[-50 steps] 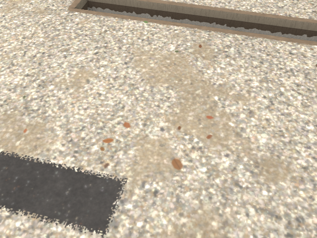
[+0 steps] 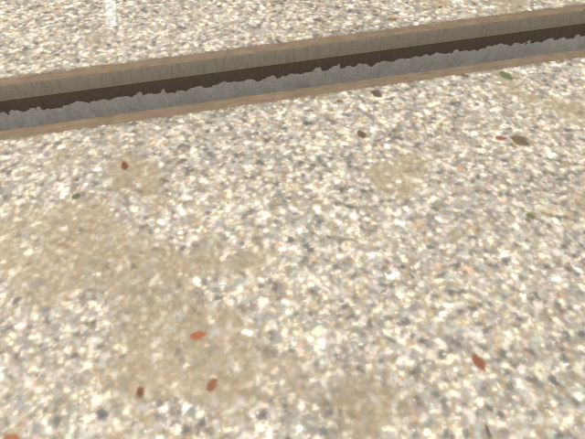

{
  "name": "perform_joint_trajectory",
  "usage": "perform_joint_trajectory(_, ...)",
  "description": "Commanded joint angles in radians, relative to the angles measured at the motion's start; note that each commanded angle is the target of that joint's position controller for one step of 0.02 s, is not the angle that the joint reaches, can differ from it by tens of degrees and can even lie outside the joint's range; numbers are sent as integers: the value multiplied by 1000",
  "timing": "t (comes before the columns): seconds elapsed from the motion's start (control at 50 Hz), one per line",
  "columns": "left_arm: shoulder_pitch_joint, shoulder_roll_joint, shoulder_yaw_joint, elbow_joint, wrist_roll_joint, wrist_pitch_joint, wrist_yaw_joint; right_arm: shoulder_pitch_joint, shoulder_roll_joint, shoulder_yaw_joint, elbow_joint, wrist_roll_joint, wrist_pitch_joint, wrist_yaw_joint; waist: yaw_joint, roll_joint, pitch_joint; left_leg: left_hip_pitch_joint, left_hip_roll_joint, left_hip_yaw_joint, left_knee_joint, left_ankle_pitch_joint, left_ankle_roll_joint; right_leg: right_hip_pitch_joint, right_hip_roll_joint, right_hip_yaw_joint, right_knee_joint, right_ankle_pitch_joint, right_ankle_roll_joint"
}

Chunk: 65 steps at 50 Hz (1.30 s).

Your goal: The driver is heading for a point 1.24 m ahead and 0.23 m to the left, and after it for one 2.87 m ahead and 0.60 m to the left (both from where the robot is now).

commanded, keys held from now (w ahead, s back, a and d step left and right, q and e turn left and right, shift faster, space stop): w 0.14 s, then w+q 0.82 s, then q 0.02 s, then no key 0.02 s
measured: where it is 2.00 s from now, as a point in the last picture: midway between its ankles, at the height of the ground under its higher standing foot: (241, 343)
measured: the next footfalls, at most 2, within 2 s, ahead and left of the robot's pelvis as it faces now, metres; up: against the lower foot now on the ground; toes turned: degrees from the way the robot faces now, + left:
right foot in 0.34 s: +0.35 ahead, -0.16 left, +0.00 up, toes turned +3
left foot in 0.90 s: +0.58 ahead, +0.15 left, +0.00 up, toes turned +25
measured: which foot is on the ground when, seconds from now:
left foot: down 0.00-0.34, up 0.36-0.88, down 0.90-1.00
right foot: up 0.00-0.32, down 0.34-0.88, up 0.90-1.00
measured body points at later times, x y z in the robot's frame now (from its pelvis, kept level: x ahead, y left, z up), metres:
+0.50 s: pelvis +0.27 -0.06 +0.00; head +0.29 -0.08 +0.45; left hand +0.37 +0.21 -0.10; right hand +0.34 -0.33 -0.13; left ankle +0.19 +0.09 -0.65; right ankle +0.31 -0.16 -0.74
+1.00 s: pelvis +0.50 +0.05 -0.01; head +0.54 +0.07 +0.44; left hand +0.47 +0.34 -0.14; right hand +0.76 -0.13 -0.11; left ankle +0.54 +0.13 -0.74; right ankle +0.44 -0.15 -0.63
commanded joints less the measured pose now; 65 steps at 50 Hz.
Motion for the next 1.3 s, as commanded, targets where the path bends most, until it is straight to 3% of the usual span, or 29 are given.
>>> perform_joint_trajectory(0.02, 25, 45, 13, -70, 6, -11, -1, 30, -68, -8, -27, -2, -10, 4, 18, 91, -49, 167, 274, -318, -250, 38, 195, -185, -115, 12, -50, 54, 2)
perform_joint_trajectory(0.12, -141, 26, -7, -138, 21, -12, -3, 95, -142, -24, 3, 13, 1, -10, -15, 77, -2, 137, 267, -199, -302, 116, 196, -233, -138, -39, -353, 241, 36)
perform_joint_trajectory(0.18, -252, 28, -12, -166, 14, -20, -12, 152, -151, -21, 23, 27, 14, -12, -52, 87, 18, 115, 230, -145, -279, 129, 161, -153, -95, -76, -534, 364, 49)
perform_joint_trajectory(0.24, -330, 49, -8, -198, 3, -29, -24, 210, -161, -19, 43, 35, 28, -15, -70, 102, 29, 161, 259, -187, -233, 85, 150, -113, -64, -73, -632, 366, 52)
perform_joint_trajectory(0.28, -330, 80, 2, -209, 1, -39, -31, 208, -171, -23, 44, 36, 38, -20, -46, 113, 23, 202, 286, -232, -187, 53, 130, -63, -52, -61, -694, 318, 37)
perform_joint_trajectory(0.32, -213, 123, 26, -179, 4, -46, -28, 188, -175, -22, 37, 33, 48, -25, 31, 117, -31, 190, 259, -226, -59, 145, 97, 123, -28, -82, -749, 265, 11)
perform_joint_trajectory(0.34, -62, 176, 51, -143, 12, -49, -19, 177, -139, -9, 24, 22, 47, -24, 99, 89, -127, 110, 196, -180, 140, 169, 63, 342, -82, -37, -743, 267, -26)
perform_joint_trajectory(0.36, 123, 265, 73, -123, 24, -42, -8, 174, -59, 17, -15, -8, 42, -24, 158, -84, -294, -87, 104, -98, 487, -119, 17, 620, -305, 188, -735, 269, -83)
perform_joint_trajectory(0.38, 147, 294, 77, -105, 37, -31, -18, 307, 10, 33, -25, 34, 24, -24, 90, -362, -380, -388, 15, -104, 751, -470, -8, 798, -462, 600, -879, 62, -212)
perform_joint_trajectory(0.4, 99, 182, 52, -120, 30, -36, -22, 267, -111, 3, -5, 56, 22, -29, 102, -191, -271, -465, 72, -180, 874, -415, -7, 696, -427, 566, -914, -18, -184)
perform_joint_trajectory(0.42, 30, 129, 35, -129, 19, -40, -24, 191, -142, -11, -22, 57, 26, -30, 88, -120, -163, -482, 108, -171, 878, -312, 1, 574, -392, 395, -921, 40, -145)
perform_joint_trajectory(0.44, -44, 102, 25, -133, 20, -42, -29, 162, -123, -12, -22, 47, 35, -34, 54, -54, -117, -431, 147, -158, 849, -231, -9, 461, -343, 280, -949, 136, -125)
perform_joint_trajectory(0.48, -109, 73, 21, -122, 29, -45, -31, 152, -88, -19, -32, 36, 58, -29, 8, -82, -52, -361, 191, -151, 780, -139, -18, 331, -280, 116, -1014, 241, -105)
perform_joint_trajectory(0.56, -84, 100, 38, -81, 35, -58, -18, 108, -51, -21, -71, 33, 86, -20, -8, -34, -17, -400, 196, -151, 731, -36, -33, 305, -275, -38, -1058, 436, -128)
perform_joint_trajectory(0.64, -64, 132, 48, -54, 35, -46, -1, 3, -42, -17, -118, 28, 85, -4, 14, -20, 19, -426, 187, -131, 517, 122, -38, 333, -267, -151, -1078, 439, -117)
perform_joint_trajectory(0.78, 22, 183, 63, -12, 9, -9, 8, -213, -36, -6, -232, 28, 82, 41, 80, -9, 83, -434, 163, -5, 286, 85, 12, 490, -311, -262, -1021, 492, -85)
perform_joint_trajectory(0.84, 0, 226, 73, -19, 0, 10, 14, -166, -75, -27, -252, 28, 88, 48, 22, -60, 14, -267, 77, 82, 264, -61, 65, 521, -309, -310, -851, 914, -55)
perform_joint_trajectory(0.88, -27, 235, 73, -29, -5, 24, 20, 97, -164, -80, -191, 33, 92, 34, -126, -49, -131, 109, -16, 106, 176, -32, 130, 416, -257, -348, -488, 1032, -11)
perform_joint_trajectory(0.9, -10, 191, 55, -54, 19, 15, 21, 240, -262, -116, -159, 31, 103, 9, -172, 85, -217, 419, 128, -139, 144, -17, 191, 139, -205, -346, -160, 636, 39)
perform_joint_trajectory(0.92, 80, 43, 10, -111, 39, -21, 2, 186, -352, -118, -178, 29, 89, 8, -30, 299, -323, 703, 367, -732, 13, -193, 379, -281, 6, -186, 155, -247, 87)
perform_joint_trajectory(0.94, -58, 139, 25, -130, -2, -62, -11, 227, -259, -93, -193, 22, 77, 14, -121, 165, -376, 708, 398, -844, -118, -251, 366, -381, -8, 2, 226, -232, 63)
perform_joint_trajectory(0.96, -132, 166, 34, -158, -30, -76, -14, 187, -207, -78, -183, 17, 65, 17, -110, 129, -228, 603, 371, -690, -123, -153, 315, -444, -49, -7, 187, -126, 39)
perform_joint_trajectory(0.98, -133, 155, 31, -153, -12, -79, -3, 104, -177, -67, -201, 21, 60, 17, -55, 48, -143, 435, 327, -553, -110, 35, 278, -386, -90, -11, 104, -43, 36)
perform_joint_trajectory(1.0, -112, 163, 39, -131, 14, -70, 6, 23, -138, -55, -220, 15, 62, 14, -8, 31, -95, 292, 288, -424, -103, 244, 246, -303, -123, -22, 35, -5, 49)
perform_joint_trajectory(1.04, -56, 158, 46, -123, 26, -35, 6, -18, -120, -47, -237, 1, 59, 7, 39, 50, -97, 158, 249, -314, -113, 503, 231, -181, -140, -29, -24, 25, 74)
perform_joint_trajectory(1.1, -37, 102, 32, -109, 32, -6, 8, 3, -127, -42, -201, -2, 50, -9, 50, 69, -103, 99, 214, -163, -125, 730, 209, -146, -116, -71, -156, 145, 102)
perform_joint_trajectory(1.16, -112, 75, 16, -119, 24, -6, -1, 11, -115, -31, -173, -1, 58, -26, 16, 104, -98, 111, 167, -59, -132, 690, 142, -112, -102, -91, -388, 343, 92)
perform_joint_trajectory(1.22, -184, 78, 12, -137, 13, -12, -21, 40, -130, -30, -141, -12, 64, -39, -30, 104, -99, 177, 195, -45, -133, 610, 112, -83, -80, -88, -538, 489, 74)
perform_joint_trajectory(1.3, -217, 123, 27, -175, 16, -10, -44, 13, -149, -36, -116, -10, 85, -48, -32, 110, -60, 293, 266, -67, -53, 611, 133, -162, -58, -80, -584, 307, 42)
Velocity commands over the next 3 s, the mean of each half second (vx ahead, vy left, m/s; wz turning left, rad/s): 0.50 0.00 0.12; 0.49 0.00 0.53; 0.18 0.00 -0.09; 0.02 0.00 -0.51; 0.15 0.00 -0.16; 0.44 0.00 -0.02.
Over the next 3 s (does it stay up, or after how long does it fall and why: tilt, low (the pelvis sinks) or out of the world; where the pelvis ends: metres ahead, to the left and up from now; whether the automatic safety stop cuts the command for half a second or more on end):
stays up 0.96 0.19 0.00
